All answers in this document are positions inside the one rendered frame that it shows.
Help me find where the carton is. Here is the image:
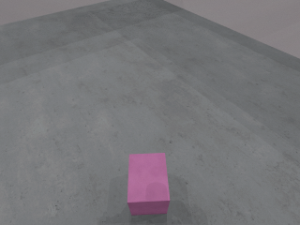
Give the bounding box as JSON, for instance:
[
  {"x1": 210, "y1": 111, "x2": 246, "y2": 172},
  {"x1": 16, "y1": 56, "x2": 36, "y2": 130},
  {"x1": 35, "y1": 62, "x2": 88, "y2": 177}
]
[{"x1": 127, "y1": 153, "x2": 170, "y2": 216}]

